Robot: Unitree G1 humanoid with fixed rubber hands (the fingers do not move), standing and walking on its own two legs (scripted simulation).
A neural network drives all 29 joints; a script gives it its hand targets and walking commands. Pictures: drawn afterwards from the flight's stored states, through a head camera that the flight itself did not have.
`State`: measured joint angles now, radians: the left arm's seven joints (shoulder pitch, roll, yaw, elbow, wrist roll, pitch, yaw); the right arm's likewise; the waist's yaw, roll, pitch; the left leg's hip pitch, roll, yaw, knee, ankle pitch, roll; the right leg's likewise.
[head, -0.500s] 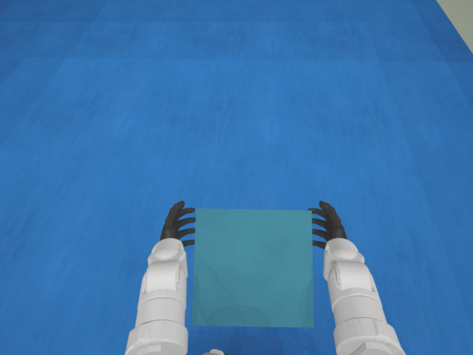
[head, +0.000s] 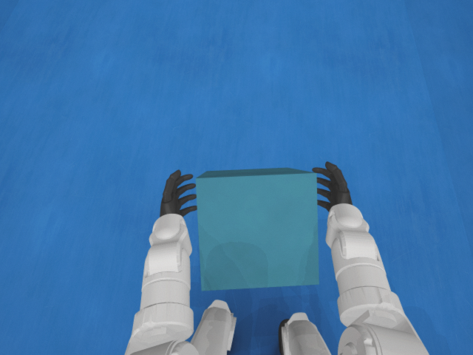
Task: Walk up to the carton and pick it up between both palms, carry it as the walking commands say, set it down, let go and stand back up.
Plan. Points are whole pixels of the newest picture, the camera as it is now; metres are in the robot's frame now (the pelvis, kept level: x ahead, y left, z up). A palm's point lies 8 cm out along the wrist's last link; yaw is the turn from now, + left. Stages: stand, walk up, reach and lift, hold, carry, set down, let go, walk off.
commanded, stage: set down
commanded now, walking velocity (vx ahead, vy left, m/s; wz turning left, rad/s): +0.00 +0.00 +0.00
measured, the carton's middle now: (252, 217) +0.39 +0.04 -0.18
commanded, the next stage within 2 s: none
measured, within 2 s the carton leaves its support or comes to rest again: neither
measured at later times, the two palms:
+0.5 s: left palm (185, 215) +0.37 +0.18 -0.14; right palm (325, 205) +0.42 -0.11 -0.14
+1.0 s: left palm (194, 215) +0.40 +0.18 -0.23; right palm (315, 207) +0.44 -0.11 -0.23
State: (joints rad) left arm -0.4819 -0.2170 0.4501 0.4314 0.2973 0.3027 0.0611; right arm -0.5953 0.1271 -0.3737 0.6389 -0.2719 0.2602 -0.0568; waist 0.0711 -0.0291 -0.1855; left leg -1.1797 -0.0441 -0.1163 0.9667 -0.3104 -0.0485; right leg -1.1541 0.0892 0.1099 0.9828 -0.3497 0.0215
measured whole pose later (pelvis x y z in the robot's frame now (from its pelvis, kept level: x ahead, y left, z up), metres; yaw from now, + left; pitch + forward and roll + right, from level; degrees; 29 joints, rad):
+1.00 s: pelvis -0.03 -0.01 -0.15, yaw +0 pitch +45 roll +1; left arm -0.80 -0.11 0.49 0.59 0.21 0.27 0.13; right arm -0.93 0.02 -0.34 0.79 -0.19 0.25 -0.15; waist 0.07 -0.04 -0.23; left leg -1.86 -0.09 -0.12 1.55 -0.48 -0.09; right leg -1.85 0.15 0.10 1.59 -0.52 0.04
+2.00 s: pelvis -0.05 +0.00 -0.27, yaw +0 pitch +46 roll +1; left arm -1.16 0.03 0.48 0.71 0.12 0.27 0.15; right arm -1.34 -0.17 -0.25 0.97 -0.09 0.24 -0.17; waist 0.07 -0.03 0.05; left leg -2.25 -0.13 -0.10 1.96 -0.52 -0.12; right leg -2.24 0.19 0.10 2.00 -0.56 0.08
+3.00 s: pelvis -0.04 +0.00 -0.30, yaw +1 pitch +47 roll +2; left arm -1.26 0.08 0.58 0.75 0.19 0.20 0.02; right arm -1.43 -0.16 -0.38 0.98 -0.22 0.16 -0.04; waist 0.07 -0.02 0.11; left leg -2.31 -0.11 -0.07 2.06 -0.57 -0.10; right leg -2.29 0.15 0.08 2.11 -0.63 0.06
